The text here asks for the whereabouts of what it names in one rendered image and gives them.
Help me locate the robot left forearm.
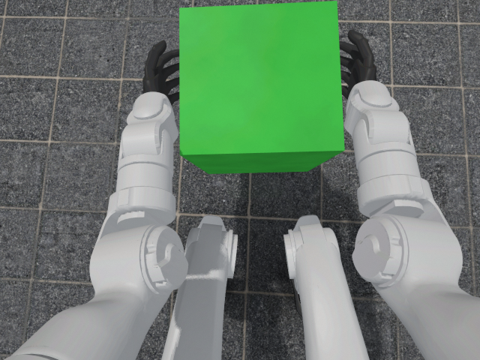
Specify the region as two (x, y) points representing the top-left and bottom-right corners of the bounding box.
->
(89, 91), (179, 283)

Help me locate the robot left thigh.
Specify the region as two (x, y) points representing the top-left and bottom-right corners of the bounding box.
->
(161, 223), (238, 360)

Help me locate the right robot upper arm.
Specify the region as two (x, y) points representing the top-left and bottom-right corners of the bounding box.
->
(352, 214), (480, 360)

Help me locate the left robot shin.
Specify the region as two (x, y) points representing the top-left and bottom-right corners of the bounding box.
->
(184, 215), (226, 255)

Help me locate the carton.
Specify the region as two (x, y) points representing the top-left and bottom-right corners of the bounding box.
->
(179, 1), (345, 174)

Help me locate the right robot hand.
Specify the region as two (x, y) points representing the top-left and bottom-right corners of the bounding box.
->
(339, 30), (377, 100)

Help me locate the robot right forearm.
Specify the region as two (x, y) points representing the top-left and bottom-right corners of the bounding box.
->
(343, 80), (463, 257)

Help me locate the left robot hand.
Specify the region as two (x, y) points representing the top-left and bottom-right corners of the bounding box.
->
(142, 40), (179, 105)

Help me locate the left robot upper arm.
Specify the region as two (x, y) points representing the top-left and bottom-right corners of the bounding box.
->
(4, 223), (188, 360)

